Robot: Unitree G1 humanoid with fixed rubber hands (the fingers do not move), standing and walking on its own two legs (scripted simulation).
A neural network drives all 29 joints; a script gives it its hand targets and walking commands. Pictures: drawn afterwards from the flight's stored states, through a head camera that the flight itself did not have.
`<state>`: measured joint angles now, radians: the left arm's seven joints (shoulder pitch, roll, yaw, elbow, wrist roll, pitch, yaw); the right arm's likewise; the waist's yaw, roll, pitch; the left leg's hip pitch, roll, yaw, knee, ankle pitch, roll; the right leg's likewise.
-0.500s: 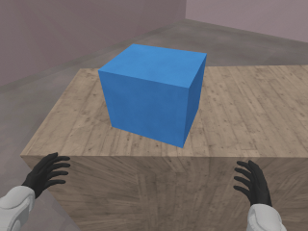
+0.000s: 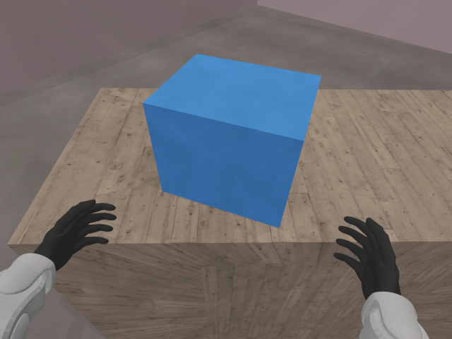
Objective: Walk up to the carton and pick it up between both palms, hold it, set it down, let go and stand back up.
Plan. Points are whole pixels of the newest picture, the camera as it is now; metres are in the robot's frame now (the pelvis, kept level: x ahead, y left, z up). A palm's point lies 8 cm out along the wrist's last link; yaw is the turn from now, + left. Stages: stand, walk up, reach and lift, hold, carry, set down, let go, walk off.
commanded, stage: reach and lift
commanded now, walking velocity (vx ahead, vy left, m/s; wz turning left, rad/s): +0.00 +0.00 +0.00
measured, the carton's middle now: (236, 137) +0.49 +0.02 +0.11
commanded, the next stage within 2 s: none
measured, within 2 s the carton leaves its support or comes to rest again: neither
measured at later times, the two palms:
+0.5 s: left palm (70, 212) +0.28 +0.26 +0.14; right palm (385, 269) +0.21 -0.18 +0.12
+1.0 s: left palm (79, 158) +0.35 +0.26 +0.18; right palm (374, 210) +0.30 -0.19 +0.14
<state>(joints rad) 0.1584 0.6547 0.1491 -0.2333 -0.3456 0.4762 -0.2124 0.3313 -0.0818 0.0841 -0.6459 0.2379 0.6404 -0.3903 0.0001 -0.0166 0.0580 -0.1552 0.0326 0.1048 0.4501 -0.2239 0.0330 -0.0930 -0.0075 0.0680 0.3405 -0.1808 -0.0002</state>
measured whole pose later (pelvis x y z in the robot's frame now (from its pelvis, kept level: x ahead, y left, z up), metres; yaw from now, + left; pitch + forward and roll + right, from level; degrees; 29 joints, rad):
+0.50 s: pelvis +0.01 +0.00 +0.00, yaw +0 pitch -3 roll -1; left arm 0.05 0.65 0.19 -0.30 -0.40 0.55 -0.21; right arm 0.34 -0.13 0.07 -0.71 0.25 0.68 -0.39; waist 0.00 -0.01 0.06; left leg -0.15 0.03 0.10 0.43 -0.23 0.03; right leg -0.09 -0.01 0.07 0.32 -0.18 0.03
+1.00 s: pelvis +0.03 +0.00 +0.00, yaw +0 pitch -2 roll -2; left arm -0.30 0.65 0.19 -0.16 -0.37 0.70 -0.24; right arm -0.03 -0.20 -0.01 -0.45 0.30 0.70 -0.40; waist 0.00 -0.01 0.07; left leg -0.15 0.03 0.10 0.43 -0.24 0.03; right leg -0.09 -0.01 0.07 0.32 -0.19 0.03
